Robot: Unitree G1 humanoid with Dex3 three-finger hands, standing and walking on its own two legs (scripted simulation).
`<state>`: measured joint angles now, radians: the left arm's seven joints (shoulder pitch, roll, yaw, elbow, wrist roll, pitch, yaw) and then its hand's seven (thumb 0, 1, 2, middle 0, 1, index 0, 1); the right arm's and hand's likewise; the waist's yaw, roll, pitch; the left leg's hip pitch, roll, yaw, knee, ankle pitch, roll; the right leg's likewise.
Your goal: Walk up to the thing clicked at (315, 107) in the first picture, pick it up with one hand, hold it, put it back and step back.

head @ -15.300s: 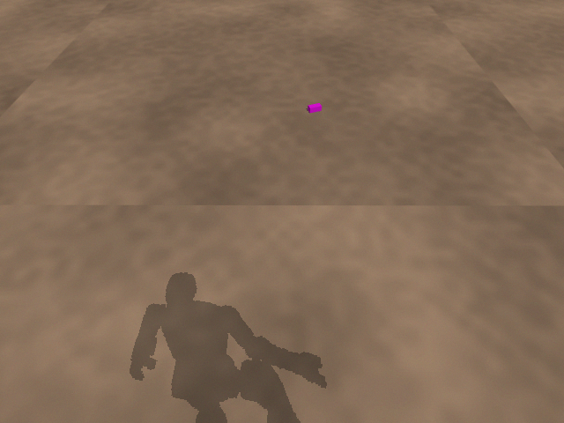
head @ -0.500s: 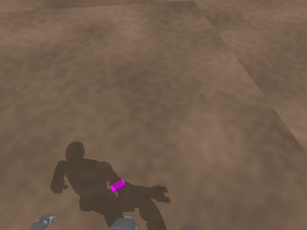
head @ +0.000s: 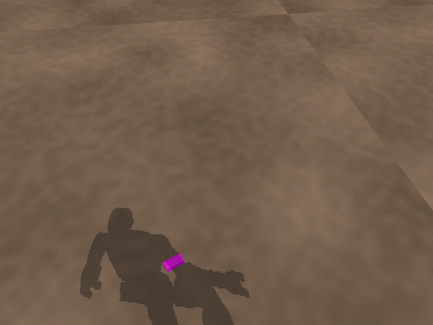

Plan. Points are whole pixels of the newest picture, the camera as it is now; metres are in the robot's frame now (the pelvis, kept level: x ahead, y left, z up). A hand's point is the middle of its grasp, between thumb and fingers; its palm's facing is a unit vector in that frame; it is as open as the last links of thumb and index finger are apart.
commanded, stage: walk up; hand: left
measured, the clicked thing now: (174, 262) +0.46 +0.23 -0.74
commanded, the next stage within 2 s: none
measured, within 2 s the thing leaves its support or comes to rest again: neither
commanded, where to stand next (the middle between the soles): +0.07 +0.00 m, yaw -1 degrees
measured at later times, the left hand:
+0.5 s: hand out of the picture +0.09 +0.27 -0.13, palm faces +0.02 -0.89 -0.46, open 7.4 cm
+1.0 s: hand out of the picture +0.14 +0.24 -0.14, palm faces -0.03 -0.92 -0.39, open 7.4 cm
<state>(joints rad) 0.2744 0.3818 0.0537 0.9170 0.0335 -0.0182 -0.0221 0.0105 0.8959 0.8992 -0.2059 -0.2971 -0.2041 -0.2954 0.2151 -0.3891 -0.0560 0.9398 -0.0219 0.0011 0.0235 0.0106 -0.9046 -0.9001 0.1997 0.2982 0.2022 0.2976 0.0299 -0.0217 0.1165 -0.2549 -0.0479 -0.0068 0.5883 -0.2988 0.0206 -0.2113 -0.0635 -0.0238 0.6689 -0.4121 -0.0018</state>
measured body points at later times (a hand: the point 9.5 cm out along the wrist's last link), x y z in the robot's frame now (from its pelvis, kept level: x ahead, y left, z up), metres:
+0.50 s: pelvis -0.01 -0.01 -0.01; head +0.02 -0.03 +0.44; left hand +0.09 +0.32 -0.10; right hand +0.07 -0.33 -0.14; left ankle -0.03 +0.14 -0.70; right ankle +0.09 -0.14 -0.72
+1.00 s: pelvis +0.05 -0.02 -0.01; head +0.08 -0.04 +0.44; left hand +0.14 +0.29 -0.11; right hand +0.09 -0.36 -0.13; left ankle +0.01 +0.12 -0.68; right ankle +0.15 -0.14 -0.72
